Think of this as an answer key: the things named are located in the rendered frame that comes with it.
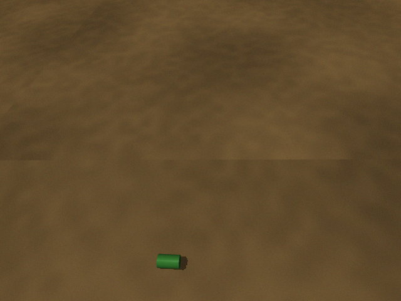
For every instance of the can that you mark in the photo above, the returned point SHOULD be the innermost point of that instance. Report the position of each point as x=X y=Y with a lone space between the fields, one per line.
x=168 y=261

